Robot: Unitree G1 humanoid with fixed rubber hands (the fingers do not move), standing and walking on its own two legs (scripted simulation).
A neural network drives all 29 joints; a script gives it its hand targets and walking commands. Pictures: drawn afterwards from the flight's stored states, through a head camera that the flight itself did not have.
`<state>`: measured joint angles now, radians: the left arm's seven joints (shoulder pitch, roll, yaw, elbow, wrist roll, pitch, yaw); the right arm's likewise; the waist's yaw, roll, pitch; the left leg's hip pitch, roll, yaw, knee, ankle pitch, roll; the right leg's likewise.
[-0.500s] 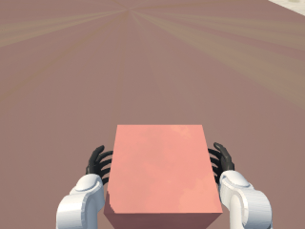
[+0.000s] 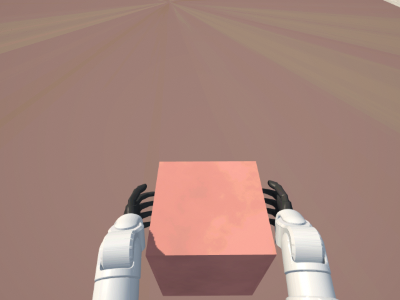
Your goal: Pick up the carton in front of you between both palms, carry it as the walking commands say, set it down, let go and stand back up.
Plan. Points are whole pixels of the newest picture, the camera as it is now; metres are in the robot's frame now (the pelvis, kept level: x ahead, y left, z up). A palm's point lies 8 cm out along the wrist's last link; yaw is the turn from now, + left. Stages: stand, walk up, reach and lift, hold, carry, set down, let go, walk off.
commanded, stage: carry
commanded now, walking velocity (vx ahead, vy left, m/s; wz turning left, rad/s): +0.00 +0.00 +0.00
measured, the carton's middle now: (207, 231) +0.28 +0.00 -0.03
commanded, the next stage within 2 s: hold in 0.90 s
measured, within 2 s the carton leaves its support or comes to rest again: neither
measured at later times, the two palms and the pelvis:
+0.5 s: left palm (134, 214) +0.29 +0.15 +0.04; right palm (279, 210) +0.29 -0.15 +0.04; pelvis +0.00 +0.00 +0.00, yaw +0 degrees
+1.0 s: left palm (126, 219) +0.27 +0.16 +0.04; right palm (274, 215) +0.28 -0.14 +0.04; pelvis -0.01 +0.01 +0.01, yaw +2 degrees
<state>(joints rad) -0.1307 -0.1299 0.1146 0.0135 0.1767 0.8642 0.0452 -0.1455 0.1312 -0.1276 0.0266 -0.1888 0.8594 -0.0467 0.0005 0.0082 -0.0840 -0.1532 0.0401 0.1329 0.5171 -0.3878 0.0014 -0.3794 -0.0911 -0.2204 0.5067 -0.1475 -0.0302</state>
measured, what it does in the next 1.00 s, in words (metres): stands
